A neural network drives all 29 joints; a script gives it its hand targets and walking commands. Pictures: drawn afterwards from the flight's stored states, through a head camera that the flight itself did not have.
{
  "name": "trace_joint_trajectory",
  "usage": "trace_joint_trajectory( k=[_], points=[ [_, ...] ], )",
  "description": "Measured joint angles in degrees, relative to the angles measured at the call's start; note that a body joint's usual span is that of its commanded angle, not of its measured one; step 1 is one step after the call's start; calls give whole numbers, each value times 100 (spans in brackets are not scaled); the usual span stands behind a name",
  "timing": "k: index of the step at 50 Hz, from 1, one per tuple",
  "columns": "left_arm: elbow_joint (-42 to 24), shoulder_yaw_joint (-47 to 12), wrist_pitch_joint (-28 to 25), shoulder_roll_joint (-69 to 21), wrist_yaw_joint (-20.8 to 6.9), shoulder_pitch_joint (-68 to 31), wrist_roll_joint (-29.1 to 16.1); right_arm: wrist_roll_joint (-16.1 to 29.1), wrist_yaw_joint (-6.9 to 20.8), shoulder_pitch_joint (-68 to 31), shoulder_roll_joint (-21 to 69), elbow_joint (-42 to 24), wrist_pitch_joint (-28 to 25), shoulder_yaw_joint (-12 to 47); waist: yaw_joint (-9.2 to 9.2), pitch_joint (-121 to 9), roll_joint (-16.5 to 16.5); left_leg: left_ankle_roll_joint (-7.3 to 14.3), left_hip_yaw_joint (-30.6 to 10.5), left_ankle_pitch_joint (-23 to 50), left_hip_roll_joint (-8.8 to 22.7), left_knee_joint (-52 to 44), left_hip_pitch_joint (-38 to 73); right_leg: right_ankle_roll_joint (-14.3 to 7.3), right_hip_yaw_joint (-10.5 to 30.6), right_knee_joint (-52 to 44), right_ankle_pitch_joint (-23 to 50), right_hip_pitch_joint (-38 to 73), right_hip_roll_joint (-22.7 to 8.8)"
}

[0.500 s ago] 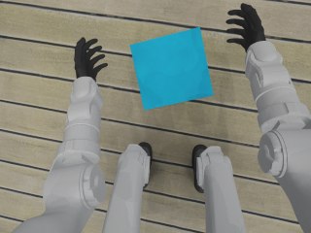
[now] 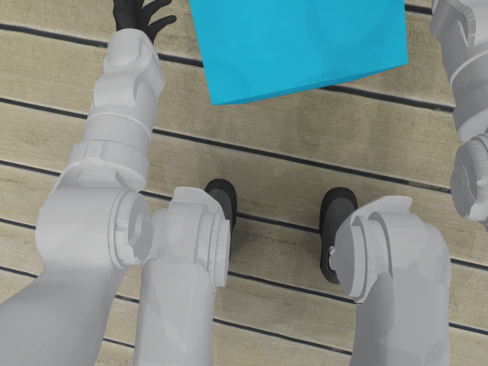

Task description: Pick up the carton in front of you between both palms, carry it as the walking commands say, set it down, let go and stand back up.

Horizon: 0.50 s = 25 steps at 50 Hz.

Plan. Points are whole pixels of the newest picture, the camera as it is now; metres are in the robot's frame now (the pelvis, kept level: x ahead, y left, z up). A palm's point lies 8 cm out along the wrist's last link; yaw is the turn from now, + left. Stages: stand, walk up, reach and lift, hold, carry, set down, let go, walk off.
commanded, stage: reach and lift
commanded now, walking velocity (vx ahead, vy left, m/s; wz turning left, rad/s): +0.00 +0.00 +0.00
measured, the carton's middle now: (287, 17) +0.54 -0.02 -0.26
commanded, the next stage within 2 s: none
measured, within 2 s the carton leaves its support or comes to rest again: leaves its support in 0.76 s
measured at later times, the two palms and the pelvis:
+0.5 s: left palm (155, 17) +0.53 +0.15 -0.18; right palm out of the picture +0.57 -0.16 -0.19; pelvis +0.00 +0.00 -0.01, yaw +1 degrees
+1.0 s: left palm (144, 2) +0.53 +0.13 -0.11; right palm out of the picture +0.55 -0.16 -0.13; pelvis +0.01 +0.00 -0.01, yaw -1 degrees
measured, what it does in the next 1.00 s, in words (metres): stands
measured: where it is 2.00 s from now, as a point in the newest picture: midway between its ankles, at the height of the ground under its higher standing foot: (274, 245)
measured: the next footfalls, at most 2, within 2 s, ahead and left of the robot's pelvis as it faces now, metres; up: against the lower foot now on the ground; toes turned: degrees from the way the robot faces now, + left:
none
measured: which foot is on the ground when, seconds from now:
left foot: down 0.00-1.00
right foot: down 0.00-1.00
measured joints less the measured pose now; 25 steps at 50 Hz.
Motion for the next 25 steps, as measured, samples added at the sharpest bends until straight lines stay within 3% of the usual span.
trace_joint_trajectory(
  k=[9,18,25],
  points=[
    [107,-293,-135,23,84,-35,-440,154,-9,59,-41,-109,-118,353,-31,24,125,0,62,-226,-8,337,-9,-55,14,402,-296,-6,-105],
    [196,-26,-179,-147,65,117,-122,24,0,143,204,26,-83,289,-57,-306,63,-28,55,-203,9,257,-93,-85,5,335,-254,-121,-90],
    [234,-117,-182,-229,35,-165,-151,-29,-93,-13,423,11,-80,391,-87,-133,107,-44,36,-73,-29,133,-50,-97,-7,220,-140,-68,-110]
  ],
)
